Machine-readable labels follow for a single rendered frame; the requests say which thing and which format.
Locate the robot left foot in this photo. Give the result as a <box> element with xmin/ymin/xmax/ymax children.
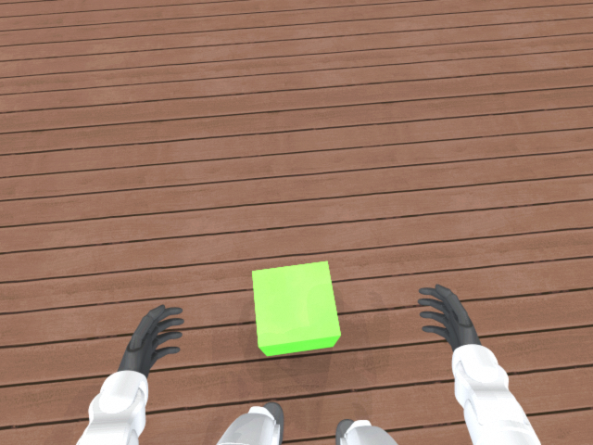
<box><xmin>263</xmin><ymin>402</ymin><xmax>284</xmax><ymax>445</ymax></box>

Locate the left robot hand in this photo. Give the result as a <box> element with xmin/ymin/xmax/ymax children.
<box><xmin>118</xmin><ymin>304</ymin><xmax>184</xmax><ymax>379</ymax></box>

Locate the carton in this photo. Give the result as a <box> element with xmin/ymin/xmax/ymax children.
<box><xmin>252</xmin><ymin>261</ymin><xmax>341</xmax><ymax>356</ymax></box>

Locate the robot foot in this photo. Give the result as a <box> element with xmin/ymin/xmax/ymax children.
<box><xmin>263</xmin><ymin>402</ymin><xmax>284</xmax><ymax>445</ymax></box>
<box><xmin>335</xmin><ymin>419</ymin><xmax>354</xmax><ymax>445</ymax></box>

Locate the robot right foot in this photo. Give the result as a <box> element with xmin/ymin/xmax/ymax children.
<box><xmin>335</xmin><ymin>419</ymin><xmax>354</xmax><ymax>445</ymax></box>

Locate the robot right forearm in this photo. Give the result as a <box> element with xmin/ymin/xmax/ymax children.
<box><xmin>452</xmin><ymin>344</ymin><xmax>541</xmax><ymax>445</ymax></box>

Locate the right robot hand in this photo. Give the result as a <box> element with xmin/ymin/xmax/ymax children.
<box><xmin>418</xmin><ymin>284</ymin><xmax>482</xmax><ymax>352</ymax></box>

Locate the robot left forearm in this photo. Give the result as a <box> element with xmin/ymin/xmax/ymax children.
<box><xmin>76</xmin><ymin>370</ymin><xmax>148</xmax><ymax>445</ymax></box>

